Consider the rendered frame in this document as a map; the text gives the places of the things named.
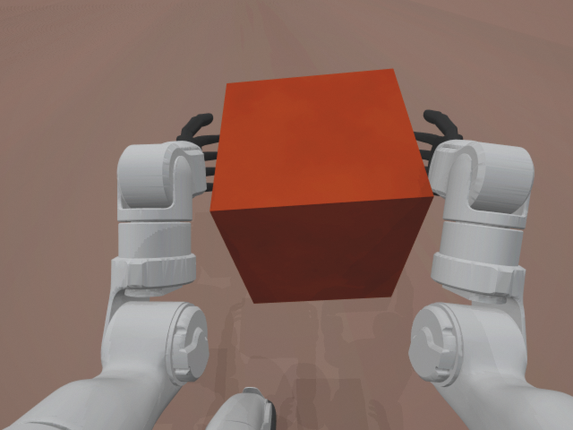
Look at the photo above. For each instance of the robot left shin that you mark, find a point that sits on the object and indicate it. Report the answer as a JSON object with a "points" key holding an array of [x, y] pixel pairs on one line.
{"points": [[252, 390]]}

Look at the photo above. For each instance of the robot right forearm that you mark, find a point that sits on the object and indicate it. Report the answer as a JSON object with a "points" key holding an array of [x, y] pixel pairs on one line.
{"points": [[487, 189]]}

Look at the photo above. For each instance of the robot right upper arm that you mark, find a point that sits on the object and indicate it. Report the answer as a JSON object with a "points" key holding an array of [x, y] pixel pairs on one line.
{"points": [[475, 357]]}

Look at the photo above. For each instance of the carton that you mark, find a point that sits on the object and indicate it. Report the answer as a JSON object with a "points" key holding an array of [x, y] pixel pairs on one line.
{"points": [[320, 189]]}

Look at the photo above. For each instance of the robot left thigh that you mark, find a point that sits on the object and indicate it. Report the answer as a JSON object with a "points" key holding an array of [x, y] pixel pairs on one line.
{"points": [[243, 411]]}

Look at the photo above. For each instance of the robot left upper arm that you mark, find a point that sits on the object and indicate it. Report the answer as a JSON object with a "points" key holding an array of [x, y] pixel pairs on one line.
{"points": [[150, 350]]}

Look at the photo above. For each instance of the left robot hand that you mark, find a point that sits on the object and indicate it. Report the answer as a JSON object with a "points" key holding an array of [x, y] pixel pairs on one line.
{"points": [[190, 129]]}

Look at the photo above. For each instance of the robot left forearm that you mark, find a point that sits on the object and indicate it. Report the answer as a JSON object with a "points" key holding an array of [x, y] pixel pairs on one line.
{"points": [[155, 187]]}

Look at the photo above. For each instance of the right robot hand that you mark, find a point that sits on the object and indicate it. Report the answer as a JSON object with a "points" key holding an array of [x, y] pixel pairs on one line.
{"points": [[446, 127]]}

